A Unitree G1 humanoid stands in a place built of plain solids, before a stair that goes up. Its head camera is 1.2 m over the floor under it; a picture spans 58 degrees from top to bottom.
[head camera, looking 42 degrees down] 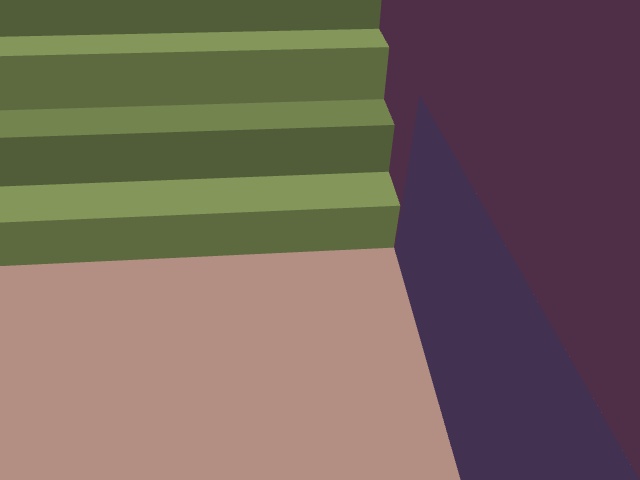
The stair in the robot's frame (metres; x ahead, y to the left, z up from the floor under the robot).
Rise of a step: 0.21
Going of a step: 0.23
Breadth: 1.60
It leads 4 degrees to the left of straight ahead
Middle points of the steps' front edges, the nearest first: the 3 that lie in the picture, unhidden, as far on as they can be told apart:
1.23 0.50 0.21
1.46 0.52 0.42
1.70 0.53 0.63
